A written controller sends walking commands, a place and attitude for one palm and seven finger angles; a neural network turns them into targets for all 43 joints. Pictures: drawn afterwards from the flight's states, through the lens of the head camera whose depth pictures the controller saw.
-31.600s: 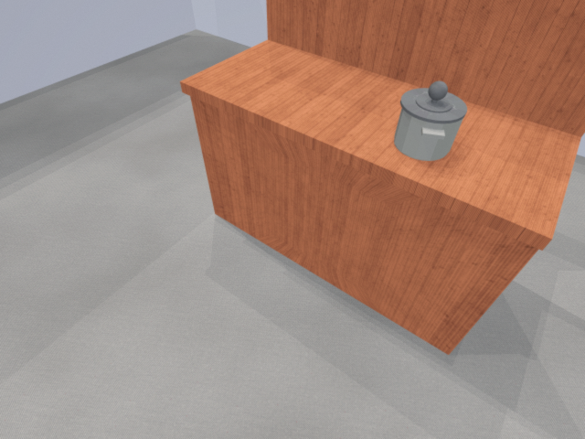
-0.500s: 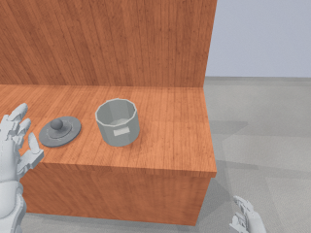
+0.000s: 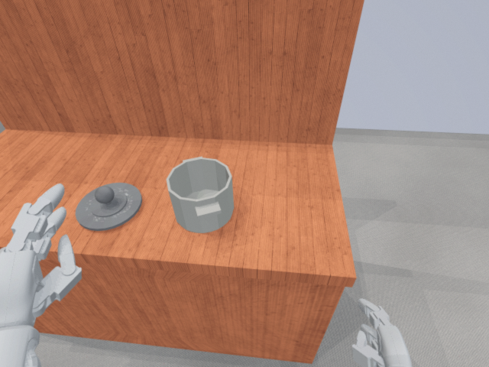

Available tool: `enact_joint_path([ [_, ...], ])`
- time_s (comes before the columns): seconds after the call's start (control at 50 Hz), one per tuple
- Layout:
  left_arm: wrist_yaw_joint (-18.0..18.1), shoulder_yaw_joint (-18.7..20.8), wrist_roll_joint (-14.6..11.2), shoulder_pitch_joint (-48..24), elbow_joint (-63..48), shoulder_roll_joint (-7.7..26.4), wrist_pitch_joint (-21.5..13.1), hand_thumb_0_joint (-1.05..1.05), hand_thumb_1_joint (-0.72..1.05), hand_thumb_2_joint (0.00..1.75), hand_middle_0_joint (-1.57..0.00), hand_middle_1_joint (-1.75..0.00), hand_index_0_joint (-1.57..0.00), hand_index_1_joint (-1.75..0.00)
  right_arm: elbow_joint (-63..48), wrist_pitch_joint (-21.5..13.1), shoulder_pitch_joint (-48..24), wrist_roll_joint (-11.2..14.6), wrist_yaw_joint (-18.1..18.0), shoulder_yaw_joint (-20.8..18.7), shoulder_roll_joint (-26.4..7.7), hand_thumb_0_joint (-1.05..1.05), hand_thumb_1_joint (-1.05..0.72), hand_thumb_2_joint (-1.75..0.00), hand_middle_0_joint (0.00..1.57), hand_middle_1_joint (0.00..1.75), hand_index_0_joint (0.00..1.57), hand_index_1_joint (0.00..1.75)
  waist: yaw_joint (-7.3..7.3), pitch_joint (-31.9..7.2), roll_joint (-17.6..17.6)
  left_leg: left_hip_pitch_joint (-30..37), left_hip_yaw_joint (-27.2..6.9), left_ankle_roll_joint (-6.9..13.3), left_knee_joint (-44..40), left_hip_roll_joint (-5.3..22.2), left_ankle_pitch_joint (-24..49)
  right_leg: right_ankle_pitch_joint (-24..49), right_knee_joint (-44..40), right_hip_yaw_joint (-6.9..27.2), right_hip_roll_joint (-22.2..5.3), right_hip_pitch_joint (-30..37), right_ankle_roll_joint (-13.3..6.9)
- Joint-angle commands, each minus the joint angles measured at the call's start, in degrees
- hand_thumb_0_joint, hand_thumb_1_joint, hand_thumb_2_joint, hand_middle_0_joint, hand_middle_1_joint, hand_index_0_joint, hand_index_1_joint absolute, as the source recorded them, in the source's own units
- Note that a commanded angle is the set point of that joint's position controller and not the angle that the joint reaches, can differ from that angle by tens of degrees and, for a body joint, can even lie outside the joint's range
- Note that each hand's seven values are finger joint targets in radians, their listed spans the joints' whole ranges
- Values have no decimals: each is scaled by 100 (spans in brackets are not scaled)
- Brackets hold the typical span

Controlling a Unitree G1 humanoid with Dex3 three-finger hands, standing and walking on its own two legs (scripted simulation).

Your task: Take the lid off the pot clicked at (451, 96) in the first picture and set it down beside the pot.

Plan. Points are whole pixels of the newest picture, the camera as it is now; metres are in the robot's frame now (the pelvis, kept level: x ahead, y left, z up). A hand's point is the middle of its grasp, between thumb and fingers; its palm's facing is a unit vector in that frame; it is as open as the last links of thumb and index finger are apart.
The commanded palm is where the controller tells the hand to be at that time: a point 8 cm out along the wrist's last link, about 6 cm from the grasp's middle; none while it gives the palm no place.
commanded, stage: step back with the hand held close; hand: left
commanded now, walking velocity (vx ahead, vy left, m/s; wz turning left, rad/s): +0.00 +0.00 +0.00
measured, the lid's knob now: (104, 194) +0.49 +0.42 -0.04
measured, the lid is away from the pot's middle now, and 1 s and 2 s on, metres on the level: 0.25 0.25 0.25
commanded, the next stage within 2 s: stop stepping back and stand still in 1.54 s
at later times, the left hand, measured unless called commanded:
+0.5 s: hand (49, 275) +0.17 +0.27 +0.15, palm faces +0.24 -0.83 -0.50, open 7.4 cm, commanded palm +0.12 +0.32 +0.17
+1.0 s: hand (13, 325) +0.11 +0.27 +0.15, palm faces +0.32 -0.83 -0.45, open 7.4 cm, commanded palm +0.05 +0.31 +0.17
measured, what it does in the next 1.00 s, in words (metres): lifts its right foot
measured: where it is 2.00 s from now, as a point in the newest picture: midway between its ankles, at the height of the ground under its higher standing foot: outside the picture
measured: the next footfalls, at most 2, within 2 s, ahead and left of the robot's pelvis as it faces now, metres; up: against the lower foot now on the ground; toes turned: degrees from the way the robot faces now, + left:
right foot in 1.08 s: -0.06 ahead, -0.12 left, +0.00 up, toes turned -8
right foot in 1.64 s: -0.17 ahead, -0.12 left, +0.00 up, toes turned -6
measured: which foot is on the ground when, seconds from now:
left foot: down 0.00-1.00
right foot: down 0.00-0.94, up 0.96-1.00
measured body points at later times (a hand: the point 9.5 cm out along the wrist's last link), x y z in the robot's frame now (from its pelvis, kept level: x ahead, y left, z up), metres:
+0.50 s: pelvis -0.02 +0.04 -0.01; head +0.00 +0.07 +0.44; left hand +0.16 +0.32 +0.17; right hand +0.14 -0.21 -0.08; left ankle +0.00 +0.10 -0.74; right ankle -0.01 -0.10 -0.74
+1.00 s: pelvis -0.09 +0.04 -0.02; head -0.08 +0.06 +0.43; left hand +0.09 +0.31 +0.18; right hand +0.07 -0.22 -0.08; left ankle +0.00 +0.10 -0.74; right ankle -0.05 -0.10 -0.73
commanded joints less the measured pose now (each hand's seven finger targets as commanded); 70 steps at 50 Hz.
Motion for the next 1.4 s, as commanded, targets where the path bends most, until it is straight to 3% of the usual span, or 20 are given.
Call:
enact_joint_path([
  [0.0,74,608,7,-595,-1214,953,-347,0,90,90,-20,-30,-20,-30,-1002,-290,-875,21,-36,-244,-606,0,-90,-90,20,30,20,30,-56,-154,-54,24,-373,56,-463,213,702,308,-416,368,-313,-324,-27],
  [0.02,118,1709,-42,-1471,-1863,2003,-683,0,90,90,-20,-30,-20,-30,-1243,-186,-648,94,-42,-275,-685,0,-90,-90,20,30,20,30,-98,360,-205,-295,-389,189,-342,319,126,547,-680,1244,-574,-1009,23],
  [0.06,33,1262,24,-723,-1015,1341,-750,0,90,90,-20,-30,-20,-30,-1061,-130,-520,10,9,-331,-630,0,-90,-90,20,30,20,30,-193,293,-931,-308,-448,201,-85,281,132,594,-718,1398,-774,-1079,35],
  [0.12,-79,970,44,-356,-1187,1015,-861,0,90,90,-20,-30,-20,-30,-1190,-156,-556,19,54,-373,-700,0,-90,-90,20,30,20,30,-212,-228,-315,-343,-424,220,-148,379,481,1139,-306,1239,-833,-759,84],
  [0.26,-87,1377,90,640,-1945,1302,-981,0,90,90,-20,-30,-20,-30,-1491,-26,-472,44,115,-515,-732,0,-90,-90,20,30,20,30,-223,-1061,-219,-615,-682,266,-150,725,1921,1847,688,770,-772,-283,176],
  [0.44,-20,1469,95,712,-2302,1305,-1046,0,90,90,-20,-30,-20,-30,-1485,-174,-159,-13,117,-599,-737,0,-90,-90,20,30,20,30,-279,-513,642,-1090,-1021,390,-430,1385,2362,-781,1647,328,-592,-941,274],
  [0.54,-53,1272,89,422,-2060,1163,-1019,0,90,90,-20,-30,-20,-30,-1379,-228,-16,-11,98,-569,-836,0,-90,-90,20,30,20,30,-357,-463,148,-837,-1060,310,-109,1328,2582,-256,1068,274,-612,-1025,254],
  [0.64,-29,1407,84,693,-2105,1259,-962,0,90,90,-20,-30,-20,-30,-1518,-171,-174,28,101,-565,-789,0,-90,-90,20,30,20,30,-321,-573,134,-1757,-1006,326,-201,1128,234,-199,1137,413,-694,-603,175],
  [0.72,67,1458,33,724,-2143,1373,-1032,0,90,90,-20,-30,-20,-30,-1563,-133,-59,74,45,-593,-682,0,-90,-90,20,30,20,30,-446,-469,-837,-1744,-764,150,825,408,-1340,-237,191,1446,-1418,-1427,-272],
  [0.78,185,1458,51,476,-2331,1503,-1088,0,90,90,-20,-30,-20,-30,-1439,-112,11,32,32,-590,-654,0,-90,-90,20,30,20,30,-540,-470,-810,-1274,-719,57,1554,203,-1044,-270,-156,1812,-1867,-2048,-539],
  [0.84,238,1396,48,514,-2270,1370,-1159,0,90,90,-20,-30,-20,-30,-1453,-101,-72,73,10,-603,-722,0,-90,-90,20,30,20,30,-533,-447,-477,-1566,-1174,179,654,547,-791,-125,549,1134,-1369,-1805,-269],
  [0.92,244,1565,228,517,-2099,1397,-1232,0,90,90,-20,-30,-20,-30,-1586,-261,-284,61,-24,-560,-760,0,-90,-90,20,30,20,30,-439,-268,1078,-3381,-1996,511,-1472,1620,-2670,-1311,2519,326,-334,-564,269],
  [1.04,107,1286,140,427,-2257,1271,-1276,0,90,90,-20,-30,-20,-30,-1343,-477,-24,-26,125,-549,-764,0,-90,-90,20,30,20,30,-373,-541,483,-1778,-1528,387,-495,1446,-136,-1114,1237,256,-365,-1156,286],
  [1.08,80,1348,175,443,-2203,1392,-1320,0,90,90,-20,-30,-20,-30,-1254,-488,9,-52,139,-540,-788,0,-90,-90,20,30,20,30,-375,-656,477,-1674,-1334,276,-210,1252,-217,-630,687,227,-402,-989,230],
  [1.12,41,1312,135,505,-2275,1304,-1307,0,90,90,-20,-30,-20,-30,-1343,-462,-39,-1,150,-607,-832,0,-90,-90,20,30,20,30,-419,-756,222,-2049,-1115,143,-184,1028,-1710,-900,900,240,-535,-981,52],
  [1.18,118,1607,62,804,-2230,1599,-1287,0,90,90,-20,-30,-20,-30,-1370,-377,-24,-34,135,-620,-721,0,-90,-90,20,30,20,30,-456,-592,-139,-2137,-792,7,552,625,-2154,-1608,438,702,-1018,-1685,-219],
  [1.24,205,1473,26,499,-2270,1510,-1354,0,90,90,-20,-30,-20,-30,-1199,-322,102,2,150,-644,-602,0,-90,-90,20,30,20,30,-618,-671,-958,-1564,-530,-100,2234,132,-1331,-556,-20,1566,-1962,-2364,-589],
  [1.28,253,1507,26,378,-2096,1485,-1342,0,90,90,-20,-30,-20,-30,-1070,-252,107,9,187,-615,-501,0,-90,-90,20,30,20,30,-683,-772,-1237,-1358,-573,-119,2504,119,-949,298,152,1456,-2157,-2375,-636],
  [1.34,258,1451,9,160,-2180,1452,-1394,0,90,90,-20,-30,-20,-30,-1163,-284,-76,45,172,-598,-647,0,-90,-90,20,30,20,30,-668,-206,-568,-1880,-1066,91,1166,448,-1328,-300,858,886,-1468,-2354,-240],
  [1.38,266,1530,52,242,-2280,1561,-1450,0,90,90,-20,-30,-20,-30,-1262,-351,-116,80,156,-617,-715,0,-90,-90,20,30,20,30,-622,-154,597,-2504,-1639,312,-43,992,-1957,-1094,2020,460,-814,-2114,-12],
])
